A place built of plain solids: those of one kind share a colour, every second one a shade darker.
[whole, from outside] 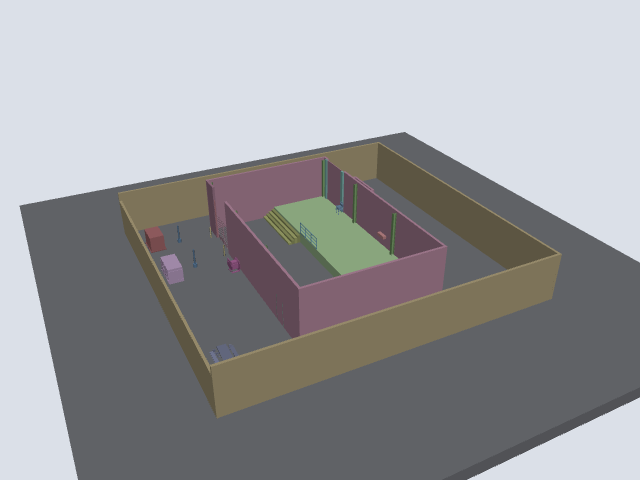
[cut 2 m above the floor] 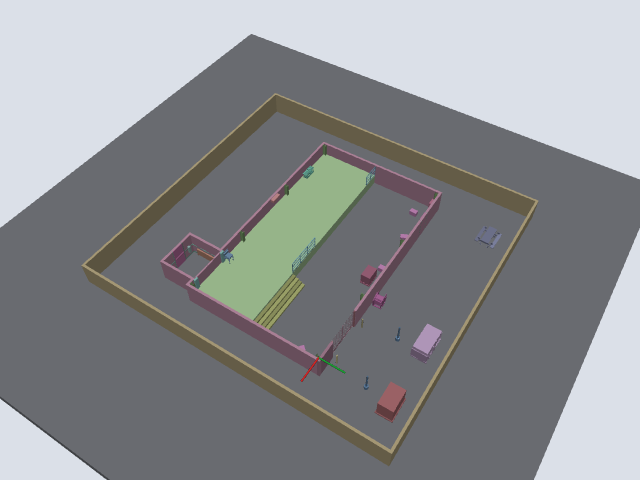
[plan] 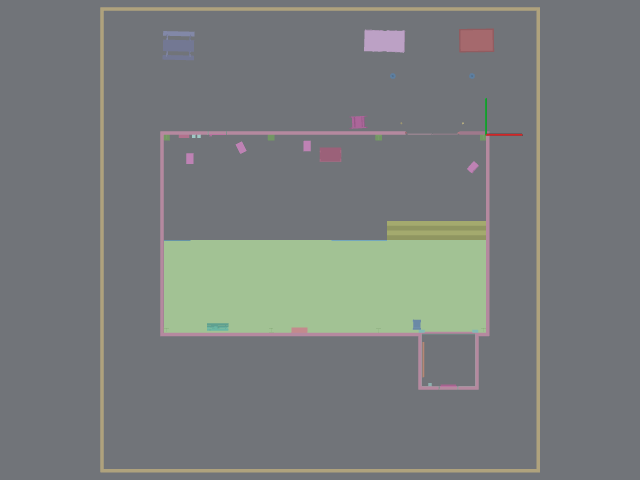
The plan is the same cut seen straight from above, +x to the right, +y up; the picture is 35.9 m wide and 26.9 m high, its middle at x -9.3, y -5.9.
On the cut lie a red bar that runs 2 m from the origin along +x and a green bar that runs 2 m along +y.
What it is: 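A split-level store; one tall room on two levels; a low floor behind the doors and a raised floor 0.89 m over it, whose front bears 2 heads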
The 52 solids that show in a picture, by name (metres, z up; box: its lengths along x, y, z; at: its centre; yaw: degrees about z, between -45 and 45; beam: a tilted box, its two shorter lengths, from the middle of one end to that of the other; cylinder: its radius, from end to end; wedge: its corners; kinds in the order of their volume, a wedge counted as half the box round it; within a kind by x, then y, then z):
{
 "raised_floor_bank_1": {"box": [18.05, 5.2, 0.94], "at": [-9.03, -8.5, 0.42]},
 "yard_bound_1": {"box": [0.2, 26.07, 3.94], "at": [-21.52, -5.89, 1.92]},
 "yard_bound_2": {"box": [24.66, 0.2, 3.94], "at": [-9.29, -18.83, 1.92]},
 "yard_bound_3": {"box": [24.66, 0.2, 3.24], "at": [-9.29, 7.04, 1.57]},
 "yard_bound_4": {"box": [0.2, 26.07, 3.94], "at": [2.94, -5.89, 1.92]},
 "wall_1": {"box": [0.2, 11.5, 4.85], "at": [-18.15, -5.55, 2.38]},
 "wall_2": {"box": [13.76, 0.2, 4.85], "at": [-11.38, 0.1, 2.38]},
 "wall_3": {"box": [14.65, 0.2, 4.85], "at": [-10.93, -11.2, 2.38]},
 "wall_4": {"box": [0.2, 3.2, 2.45], "at": [-3.7, -12.7, 1.18]},
 "wall_5": {"box": [3.4, 0.2, 2.45], "at": [-2.1, -14.2, 1.18]},
 "wall_6": {"box": [3.0, 0.06, 2.45], "at": [-2.1, -11.13, 1.18]},
 "wall_7": {"box": [3.12, 0.06, 4.85], "at": [-2.1, -11.07, 2.38]},
 "wall_8": {"box": [1.71, 0.2, 4.85], "at": [-0.65, 0.1, 2.38]},
 "wall_9": {"box": [0.2, 3.2, 2.45], "at": [-0.5, -12.7, 1.18]},
 "wall_10": {"box": [0.8, 0.2, 4.85], "at": [-0.2, -11.2, 2.38]},
 "wall_11": {"box": [0.2, 11.5, 4.85], "at": [0.1, -5.55, 2.38]},
 "beyond_oil_tank_1": {"box": [1.7, 1.17, 1.35], "at": [-0.53, 5.28, 0.62], "yaw": 0.7},
 "beyond_oil_tank_2": {"box": [1.96, 1.32, 0.13], "at": [-0.52, 5.28, 0.01], "yaw": 0.7},
 "beyond_oil_tank_3": {"box": [1.8, 1.16, 1.4], "at": [-0.52, 5.28, 0.64], "yaw": 0.7},
 "beyond_pallets_1": {"box": [0.12, 1.18, 1.15], "at": [-6.75, 5.27, 0.52], "yaw": -0.7},
 "beyond_pallets_2": {"box": [2.18, 1.15, 1.33], "at": [-5.68, 5.25, 0.61], "yaw": -0.7},
 "beyond_pallets_3": {"box": [0.13, 1.2, 0.78], "at": [-4.61, 5.23, 0.61], "yaw": -0.7},
 "door_landing_1": {"box": [5.55, 0.29, 0.76], "at": [-2.77, -5.78, 0.33]},
 "door_landing_2": {"box": [5.55, 0.29, 0.58], "at": [-2.77, -5.51, 0.24]},
 "door_landing_3": {"box": [5.55, 0.29, 0.41], "at": [-2.77, -5.24, 0.15]},
 "door_landing_4": {"box": [5.55, 0.29, 0.23], "at": [-2.77, -4.97, 0.06]},
 "pallet_load_1": {"box": [1.13, 0.76, 0.81], "at": [-8.71, -1.11, 0.55]},
 "pier_1": {"box": [0.34, 0.17, 4.85], "at": [-3.6, -11.02, 2.38]},
 "pier_2": {"box": [0.34, 0.17, 4.85], "at": [-0.6, -11.02, 2.38]},
 "carton_1": {"box": [0.4, 0.6, 0.45], "at": [-16.59, -1.34, 0.17]},
 "carton_2": {"box": [0.4, 0.6, 0.45], "at": [-13.72, -0.72, 0.17], "yaw": 25.6},
 "carton_3": {"box": [0.4, 0.6, 0.45], "at": [-10.02, -0.63, 0.17]},
 "carton_4": {"box": [0.35, 0.6, 0.45], "at": [-0.74, -1.81, 0.17], "yaw": -42.3},
 "beyond_cable_drum_1": {"box": [0.35, 0.68, 0.65], "at": [-7.14, 0.7, 0.52], "yaw": 3.0},
 "radiator_1": {"box": [0.1, 1.98, 0.66], "at": [-3.51, -12.6, 0.44]},
 "beyond_bench_table_1": {"box": [1.76, 0.27, 0.042], "at": [-17.24, 4.32, 0.43], "yaw": -1.3},
 "beyond_bench_table_2": {"box": [1.74, 0.64, 0.06], "at": [-17.23, 4.99, 0.72], "yaw": -1.3},
 "beyond_bench_table_3": {"box": [1.76, 0.27, 0.042], "at": [-17.21, 5.66, 0.43], "yaw": -1.3},
 "door_leaf_1": {"box": [1.0, 0.044, 2.15], "at": [-2.1, -14.1, 1.02]},
 "steel_column_1": {"box": [0.26, 0.014, 4.65], "at": [-12.03, -11.08, 2.27]},
 "steel_column_2": {"box": [0.012, 0.23, 4.65], "at": [-12.03, -10.96, 2.27]},
 "steel_column_3": {"box": [0.26, 0.014, 4.65], "at": [-12.03, -10.84, 2.27]},
 "steel_column_4": {"box": [0.012, 0.23, 4.65], "at": [-6.02, -10.96, 2.27]},
 "steel_column_5": {"box": [0.26, 0.014, 4.65], "at": [-6.02, -10.84, 2.27]},
 "steel_column_6": {"box": [0.012, 0.23, 4.65], "at": [-0.14, -10.96, 2.27]},
 "signing_shelf_1": {"box": [0.9, 0.3, 0.26], "at": [-10.45, -10.95, 1.84]},
 "roller_shutter_1": {"box": [0.11, 0.1, 3.65], "at": [-1.52, 0.11, 1.77]},
 "bench_short_1": {"box": [1.2, 0.1, 0.029], "at": [-15.03, -10.94, 1.33]},
 "bench_short_2": {"box": [1.2, 0.1, 0.029], "at": [-15.03, -10.72, 1.33]},
 "bench_short_3": {"box": [1.2, 0.1, 0.029], "at": [-15.03, -10.61, 1.33]},
 "deck_rail_1": {"box": [3.1, 0.05, 0.05], "at": [-7.1, -5.93, 1.92]},
 "chair_stack_1": {"box": [0.41, 0.43, 0.04], "at": [-3.87, -10.58, 1.59], "yaw": -0.6}
}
